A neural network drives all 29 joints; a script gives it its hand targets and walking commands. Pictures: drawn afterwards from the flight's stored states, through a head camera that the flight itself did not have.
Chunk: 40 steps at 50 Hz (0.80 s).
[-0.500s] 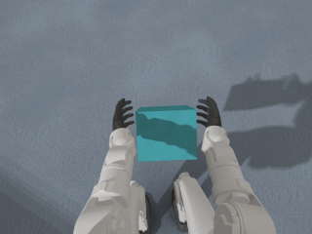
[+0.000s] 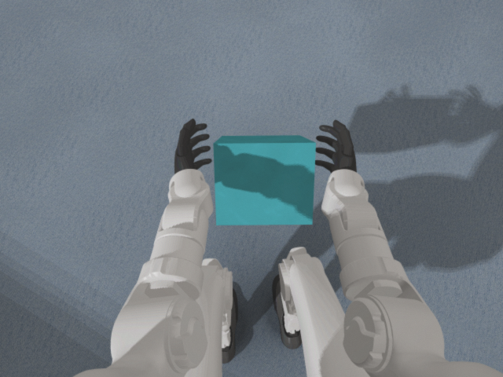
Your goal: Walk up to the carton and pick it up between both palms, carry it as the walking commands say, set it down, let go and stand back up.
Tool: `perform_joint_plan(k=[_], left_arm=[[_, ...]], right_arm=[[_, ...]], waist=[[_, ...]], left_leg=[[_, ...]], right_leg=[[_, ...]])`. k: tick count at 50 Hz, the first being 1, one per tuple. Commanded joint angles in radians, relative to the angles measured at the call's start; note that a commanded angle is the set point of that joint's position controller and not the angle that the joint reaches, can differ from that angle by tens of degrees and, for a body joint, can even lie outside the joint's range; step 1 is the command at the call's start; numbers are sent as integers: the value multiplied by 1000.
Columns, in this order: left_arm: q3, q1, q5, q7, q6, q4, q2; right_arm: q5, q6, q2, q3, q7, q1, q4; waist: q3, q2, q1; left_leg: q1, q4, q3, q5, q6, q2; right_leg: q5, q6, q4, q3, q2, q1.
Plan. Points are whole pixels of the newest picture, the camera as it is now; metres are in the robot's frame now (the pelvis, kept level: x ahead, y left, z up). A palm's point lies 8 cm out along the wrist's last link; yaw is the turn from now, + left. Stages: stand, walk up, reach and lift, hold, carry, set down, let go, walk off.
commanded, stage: set down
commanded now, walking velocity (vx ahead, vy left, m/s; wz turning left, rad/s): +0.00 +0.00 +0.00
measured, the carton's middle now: (262, 175) +0.45 -0.04 -0.18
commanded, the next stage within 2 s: none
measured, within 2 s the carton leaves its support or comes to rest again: neither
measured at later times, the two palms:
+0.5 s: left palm (196, 171) +0.46 +0.09 -0.15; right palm (326, 170) +0.44 -0.16 -0.16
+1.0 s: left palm (203, 173) +0.48 +0.09 -0.24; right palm (316, 171) +0.47 -0.16 -0.25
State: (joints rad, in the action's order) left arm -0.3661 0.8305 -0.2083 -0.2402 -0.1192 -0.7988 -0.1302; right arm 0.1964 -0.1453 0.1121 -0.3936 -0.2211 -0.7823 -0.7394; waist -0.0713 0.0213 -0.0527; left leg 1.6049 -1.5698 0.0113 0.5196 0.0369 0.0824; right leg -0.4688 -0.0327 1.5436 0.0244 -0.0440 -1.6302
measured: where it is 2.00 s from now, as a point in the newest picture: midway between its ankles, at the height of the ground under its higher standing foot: (257, 330)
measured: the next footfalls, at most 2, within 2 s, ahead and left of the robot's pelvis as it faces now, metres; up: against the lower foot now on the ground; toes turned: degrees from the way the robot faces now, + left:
none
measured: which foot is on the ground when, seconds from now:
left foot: down 0.00-1.00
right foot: down 0.00-1.00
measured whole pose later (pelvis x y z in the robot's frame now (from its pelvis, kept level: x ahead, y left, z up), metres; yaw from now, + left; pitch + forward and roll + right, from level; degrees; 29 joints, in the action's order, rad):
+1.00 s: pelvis -0.02 +0.00 -0.14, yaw +1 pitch +39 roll +0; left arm -0.40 1.13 -0.19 -0.25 -0.19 -0.79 -0.07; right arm 0.16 -0.21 -0.02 -0.40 -0.19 -1.10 -0.80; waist 0.06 0.03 -0.05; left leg 2.11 -2.00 0.05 0.57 0.04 0.10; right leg -0.52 -0.03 1.97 0.03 -0.03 -2.13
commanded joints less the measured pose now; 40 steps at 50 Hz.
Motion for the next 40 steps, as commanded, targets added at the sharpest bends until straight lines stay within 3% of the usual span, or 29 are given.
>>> perform_joint_plan(k=[1,40], left_arm=[[454,510,47,254,4,-53,-906],[418,794,76,247,-66,-47,-894]], right_arm=[[-62,24,852,483,259,-586,-1],[-106,-23,763,440,300,-897,-14]], waist=[[-833,-7,-19],[-947,5,-33]], left_leg=[[-318,135,-91,-169,-18,116],[-48,-188,-52,-158,-25,135]], right_leg=[[208,42,-116,-86,-118,474],[198,42,221,-38,-113,145]])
